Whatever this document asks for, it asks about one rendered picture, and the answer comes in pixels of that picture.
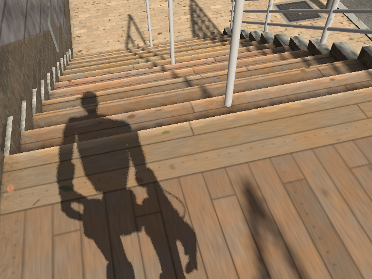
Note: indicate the stairs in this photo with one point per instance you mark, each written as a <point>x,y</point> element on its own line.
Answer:
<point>125,90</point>

